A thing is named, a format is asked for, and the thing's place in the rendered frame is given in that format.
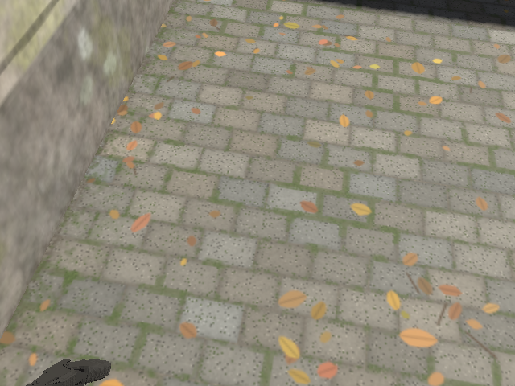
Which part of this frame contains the robot left hand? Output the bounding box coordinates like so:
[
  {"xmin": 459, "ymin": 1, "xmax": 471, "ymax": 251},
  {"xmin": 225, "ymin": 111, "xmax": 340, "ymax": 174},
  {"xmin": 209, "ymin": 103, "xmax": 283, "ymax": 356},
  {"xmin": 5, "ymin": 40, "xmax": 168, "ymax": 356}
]
[{"xmin": 26, "ymin": 359, "xmax": 111, "ymax": 386}]

